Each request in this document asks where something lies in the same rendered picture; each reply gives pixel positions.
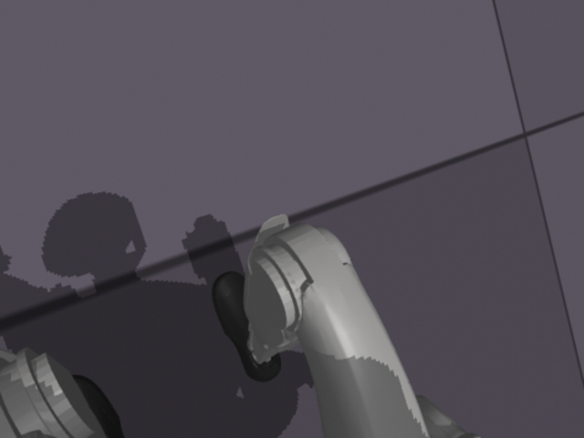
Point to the left robot foot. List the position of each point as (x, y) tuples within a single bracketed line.
[(108, 419)]

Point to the right robot foot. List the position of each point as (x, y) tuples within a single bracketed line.
[(228, 298)]

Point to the right robot hand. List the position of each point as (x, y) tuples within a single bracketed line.
[(438, 423)]

